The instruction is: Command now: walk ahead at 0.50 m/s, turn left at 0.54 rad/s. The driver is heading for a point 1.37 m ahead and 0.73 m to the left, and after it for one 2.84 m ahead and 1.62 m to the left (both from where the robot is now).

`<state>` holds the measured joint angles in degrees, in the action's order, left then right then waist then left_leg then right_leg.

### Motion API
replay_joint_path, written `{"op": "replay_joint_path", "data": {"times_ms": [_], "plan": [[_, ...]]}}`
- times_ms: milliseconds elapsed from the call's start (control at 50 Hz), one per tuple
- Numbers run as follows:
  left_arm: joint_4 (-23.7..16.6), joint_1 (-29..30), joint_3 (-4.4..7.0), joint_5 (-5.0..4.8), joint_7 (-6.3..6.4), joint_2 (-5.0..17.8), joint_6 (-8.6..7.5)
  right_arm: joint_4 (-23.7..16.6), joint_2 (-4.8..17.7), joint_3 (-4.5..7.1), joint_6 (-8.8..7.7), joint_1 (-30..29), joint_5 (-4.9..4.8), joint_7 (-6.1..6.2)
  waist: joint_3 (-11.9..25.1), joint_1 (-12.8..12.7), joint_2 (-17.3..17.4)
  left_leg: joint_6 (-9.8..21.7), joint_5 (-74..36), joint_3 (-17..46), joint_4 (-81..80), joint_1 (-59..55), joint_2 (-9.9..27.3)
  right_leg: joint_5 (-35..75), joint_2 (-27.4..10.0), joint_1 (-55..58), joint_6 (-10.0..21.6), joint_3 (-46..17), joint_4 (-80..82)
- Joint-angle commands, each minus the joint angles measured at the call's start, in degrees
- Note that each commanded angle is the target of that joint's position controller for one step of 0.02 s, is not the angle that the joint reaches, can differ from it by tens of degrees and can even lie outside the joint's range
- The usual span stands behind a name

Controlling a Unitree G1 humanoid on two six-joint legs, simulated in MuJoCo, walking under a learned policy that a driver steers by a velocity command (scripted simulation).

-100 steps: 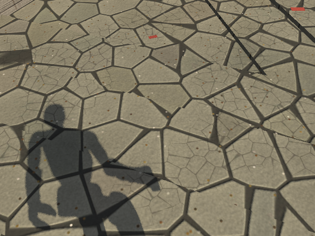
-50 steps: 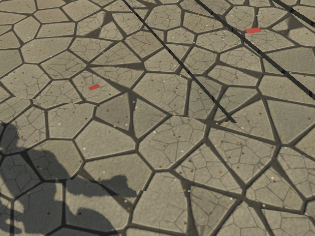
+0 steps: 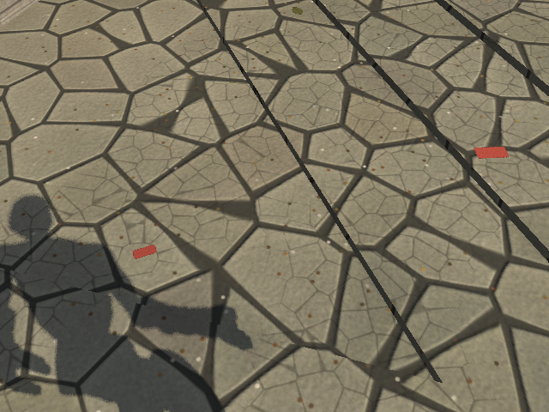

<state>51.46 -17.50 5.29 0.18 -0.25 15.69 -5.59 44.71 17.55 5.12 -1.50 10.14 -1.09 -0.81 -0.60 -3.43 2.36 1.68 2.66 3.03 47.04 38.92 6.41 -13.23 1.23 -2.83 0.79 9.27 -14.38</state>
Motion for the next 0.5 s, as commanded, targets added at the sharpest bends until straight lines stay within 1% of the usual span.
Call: {"op": "replay_joint_path", "data": {"times_ms": [20,40,60,100,120,140,160,180,200,220,240,260,280,300,320,340,360,380,400,420,440,460,480,500], "plan": [[-3.8,4.5,1.66,-0.81,0.77,8.1,-0.84,-4.3,0.9,-0.34,-0.42,-2.4,-0.12,-1.33,-1.8,1.6,-4.6,0.8,-6.7,0.6,-4.8,-1.4,1.2,17.2,-16.9,-1.0,8.5,-4.5,5.6],[-3.4,3.7,1.68,-0.96,0.83,8.2,-0.62,-5.0,1.2,-0.33,-0.54,-4.3,-0.31,-1.65,-2.9,0.9,-4.1,1.1,-8.1,0.3,-7.7,-0.4,0.8,16.1,-16.5,0.9,7.7,-3.1,4.6],[-2.9,2.8,1.89,-1.19,0.9,8.8,-0.36,-6.0,1.2,-0.46,-0.64,-6.4,-0.21,-1.93,-3.5,0.3,-4.5,1.4,-7.0,-0.7,-9.2,-0.4,0.4,15.6,-17.0,2.2,7.2,-2.5,3.9],[-2.3,1.5,2.43,-1.58,0.89,10.4,0.31,-7.6,1.9,-0.37,-0.62,-8.5,-0.03,-2.49,-4.1,0.2,-4.8,2.6,-1.2,-2.5,-10.5,-1.2,-0.5,17.9,-18.4,4.4,6.4,-1.7,1.2],[-2.2,1.7,2.65,-2.01,0.95,11.4,0.71,-8.3,2.2,-0.36,-0.52,-9.0,-0.2,-2.82,-4.4,0.8,-5.2,3.2,-0.5,-2.2,-13.3,-2.6,-0.6,21.4,-18.6,5.4,5.3,-0.9,-0.2],[-2.3,2.1,3.01,-2.17,1.03,12.5,1.07,-8.3,3.3,0.08,-0.36,-8.0,0.14,-2.88,-3.1,1.6,-5.8,4.0,2.6,-4.6,-13.7,-5.9,-2.7,29.2,-18.5,6.6,4.6,0.1,-3.6],[-2.4,2.3,3.28,-2.36,0.98,13.6,1.5,-7.8,5.0,0.95,-0.17,-4.5,0.35,-2.75,-0.5,3.8,-6.0,5.1,5.6,-6.6,-13.6,-11.8,-4.9,37.5,-18.1,6.7,4.0,1.0,-10.2],[-2.7,3.1,3.13,-2.53,0.86,13.5,1.94,-5.6,7.2,2.34,0.1,3.4,0.19,-2.34,3.6,8.3,-4.9,6.6,4.2,-8.7,-15.6,-22.4,-7.7,42.4,-16.4,4.2,2.7,3.0,-21.0],[-4.1,0.2,2.04,-2.06,0.84,9.9,2.07,-2.5,10.8,4.43,0.17,10.9,-0.04,-1.55,9.6,10.0,0.0,10.5,7.1,-3.7,-16.6,-42.7,-7.8,36.0,-11.5,-12.0,-0.6,5.5,-36.4],[-6.9,4.4,0.62,-0.62,0.77,7.4,0.76,-2.3,15.2,5.85,0.42,14.7,0.17,-0.51,12.3,12.6,12.2,16.9,10.7,18.6,-22.4,-56.4,3.5,3.4,-3.8,-31.3,-4.1,3.6,-59.1],[-8.7,6.7,-0.03,-0.65,0.42,7.1,-1.1,-3.3,13.0,3.97,-0.24,12.7,0.59,-1.0,14.7,10.6,10.3,17.5,8.7,31.5,-28.6,-56.2,8.0,-18.2,-1.8,-35.9,-1.7,-8.8,-62.3],[-10.0,9.0,-0.04,-2.3,0.08,7.9,-1.91,-3.8,12.1,3.41,-0.69,11.7,1.26,-1.24,12.9,10.2,6.0,18.2,6.3,31.0,-30.4,-53.1,9.1,-18.5,-2.5,-36.5,-0.8,-11.3,-63.7],[-10.6,9.6,-0.32,-2.22,-0.01,7.2,-2.48,-3.7,11.6,3.42,-1.23,9.5,0.86,-1.2,7.7,8.2,3.0,18.3,1.0,26.6,-30.1,-48.1,7.7,-15.4,-4.2,-38.2,-0.6,-11.6,-59.6],[-9.7,9.1,-0.11,-1.03,0.07,7.6,-2.56,-4.0,8.9,2.81,-1.57,6.6,0.47,-0.88,5.7,6.4,2.6,17.1,-2.1,22.1,-29.6,-43.7,5.8,-12.2,-6.6,-36.9,-0.7,-12.6,-54.9],[-8.8,8.6,0.18,-0.55,0.16,8.1,-2.46,-5.1,7.3,2.42,-1.71,3.7,0.77,-0.53,4.3,5.0,2.3,16.0,-3.7,19.3,-30.7,-38.2,3.8,-9.1,-7.9,-33.0,-0.7,-12.8,-51.1],[-8.5,8.5,0.22,-0.4,0.04,8.1,-2.16,-5.7,6.6,2.24,-1.7,2.7,0.97,-0.16,3.7,4.4,2.8,16.0,-5.4,18.7,-31.7,-35.7,3.1,-7.6,-7.9,-31.3,-1.3,-12.7,-48.9],[-8.4,8.9,0.35,-0.29,-0.14,8.1,-2.06,-5.7,5.9,2.02,-2.13,3.5,0.67,0.22,3.3,4.3,1.9,16.0,-7.0,18.2,-32.4,-34.5,2.7,-4.5,-7.8,-30.9,-1.8,-13.3,-45.9],[-8.9,10.4,0.05,0.07,-0.15,7.0,-1.9,-5.0,6.2,2.15,-2.31,4.6,0.28,0.81,2.3,4.3,1.7,16.1,-8.6,17.1,-33.1,-32.7,2.4,-2.3,-7.4,-30.5,-2.8,-12.9,-41.9],[-9.5,12.3,-0.36,0.34,-0.11,5.9,-1.87,-4.7,6.8,2.34,-2.3,5.4,0.1,1.39,1.4,4.6,1.4,16.3,-9.5,16.1,-33.5,-31.2,2.1,0.4,-6.9,-30.3,-3.7,-12.5,-37.3],[-10.2,14.8,-0.75,0.36,-0.15,5.2,-2.07,-4.5,7.3,2.45,-2.19,5.8,0.13,1.95,0.3,5.1,1.0,16.0,-8.7,14.9,-33.9,-29.5,1.4,4.3,-6.2,-29.8,-4.4,-12.3,-31.7],[-10.7,16.9,-1.16,0.41,-0.34,4.5,-2.36,-4.5,7.4,2.46,-2.01,5.8,0.2,2.39,-0.2,5.6,1.0,15.1,-6.5,13.1,-33.8,-26.7,-0.3,10.2,-5.0,-26.9,-4.4,-11.8,-25.5],[-10.8,17.9,-1.4,0.43,-0.71,4.2,-2.69,-4.5,7.3,2.45,-1.82,5.5,0.32,2.6,-0.6,6.1,1.9,13.7,-4.0,11.4,-33.6,-23.7,-2.0,17.3,-3.4,-23.4,-4.1,-10.9,-19.8],[-11.3,19.0,-1.52,0.43,-1.1,4.1,-2.99,-4.1,7.4,2.53,-1.73,6.3,0.38,2.61,-0.9,7.0,2.3,12.5,-1.1,11.2,-33.1,-21.5,-2.9,23.5,-2.0,-20.5,-3.7,-10.5,-16.1],[-11.9,19.7,-1.45,0.31,-1.48,4.3,-3.17,-3.5,7.3,2.62,-1.77,7.6,0.19,2.57,-1.1,7.5,2.3,11.7,2.1,12.1,-32.1,-20.2,-2.9,27.6,-1.4,-18.3,-3.3,-11.1,-13.9]]}}
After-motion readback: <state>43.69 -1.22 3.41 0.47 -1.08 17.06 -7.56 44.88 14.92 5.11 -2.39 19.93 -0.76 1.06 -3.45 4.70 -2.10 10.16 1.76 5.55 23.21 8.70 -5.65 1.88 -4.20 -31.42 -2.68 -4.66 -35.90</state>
